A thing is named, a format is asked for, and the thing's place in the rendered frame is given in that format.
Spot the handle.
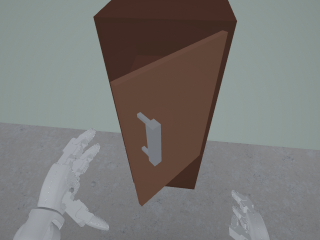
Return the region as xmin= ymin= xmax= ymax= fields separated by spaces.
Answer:
xmin=137 ymin=112 xmax=162 ymax=166

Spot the right robot hand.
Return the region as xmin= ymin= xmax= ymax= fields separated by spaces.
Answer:
xmin=229 ymin=190 xmax=270 ymax=240

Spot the left robot forearm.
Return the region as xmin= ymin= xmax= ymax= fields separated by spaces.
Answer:
xmin=13 ymin=207 xmax=65 ymax=240

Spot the left robot hand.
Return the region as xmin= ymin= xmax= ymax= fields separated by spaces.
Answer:
xmin=37 ymin=128 xmax=109 ymax=231

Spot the cupboard door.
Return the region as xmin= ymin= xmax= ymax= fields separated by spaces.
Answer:
xmin=110 ymin=30 xmax=228 ymax=206

